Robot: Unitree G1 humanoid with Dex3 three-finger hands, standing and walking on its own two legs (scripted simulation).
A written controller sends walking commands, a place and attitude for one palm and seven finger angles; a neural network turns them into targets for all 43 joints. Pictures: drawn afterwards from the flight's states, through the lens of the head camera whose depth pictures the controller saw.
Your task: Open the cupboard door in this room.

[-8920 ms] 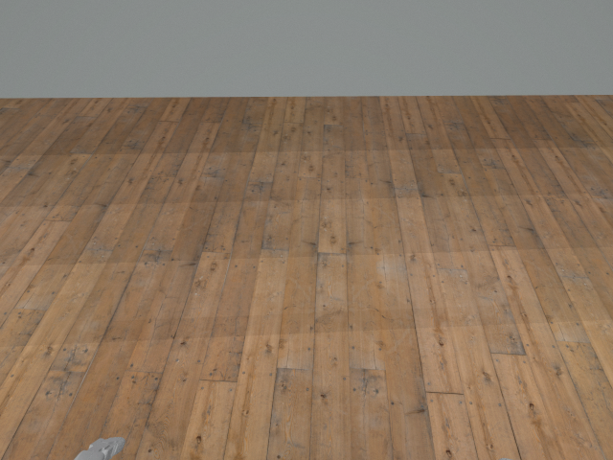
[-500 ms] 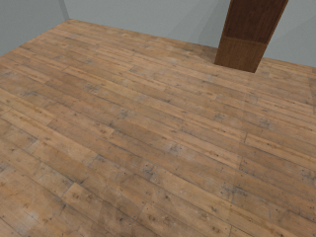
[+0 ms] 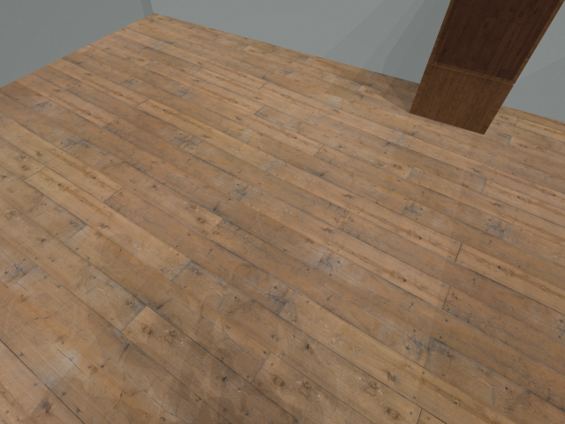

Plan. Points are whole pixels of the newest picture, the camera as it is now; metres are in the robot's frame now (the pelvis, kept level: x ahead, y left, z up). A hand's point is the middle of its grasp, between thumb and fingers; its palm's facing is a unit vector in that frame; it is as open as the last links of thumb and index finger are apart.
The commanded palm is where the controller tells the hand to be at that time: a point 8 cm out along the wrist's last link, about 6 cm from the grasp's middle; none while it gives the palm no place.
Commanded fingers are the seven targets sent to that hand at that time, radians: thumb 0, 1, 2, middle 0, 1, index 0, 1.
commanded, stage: stand and wait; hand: left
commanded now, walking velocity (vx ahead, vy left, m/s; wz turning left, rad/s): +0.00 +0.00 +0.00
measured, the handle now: out of the picture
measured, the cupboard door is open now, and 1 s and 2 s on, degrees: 0 0 0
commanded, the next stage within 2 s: turn or walk to find it in 0.30 s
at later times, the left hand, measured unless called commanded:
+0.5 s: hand out of the picture +0.04 +0.19 -0.17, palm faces -0.02 -0.96 -0.27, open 7.3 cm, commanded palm none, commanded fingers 0.00 0.90 0.90 -0.20 -0.30 -0.20 -0.30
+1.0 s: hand out of the picture +0.10 +0.13 -0.16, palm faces -0.21 -0.93 -0.29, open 7.3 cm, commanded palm none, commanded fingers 0.00 0.90 0.90 -0.20 -0.30 -0.20 -0.30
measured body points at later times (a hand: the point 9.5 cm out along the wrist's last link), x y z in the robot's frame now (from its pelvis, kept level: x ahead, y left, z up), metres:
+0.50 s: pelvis +0.00 -0.02 +0.00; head +0.01 -0.02 +0.45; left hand +0.04 +0.24 -0.15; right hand +0.04 -0.29 -0.15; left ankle +0.00 +0.13 -0.74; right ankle +0.00 -0.13 -0.74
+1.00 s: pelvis -0.02 -0.05 +0.00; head +0.01 -0.09 +0.44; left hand +0.11 +0.18 -0.13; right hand -0.04 -0.30 -0.17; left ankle -0.01 +0.11 -0.67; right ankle -0.03 -0.13 -0.74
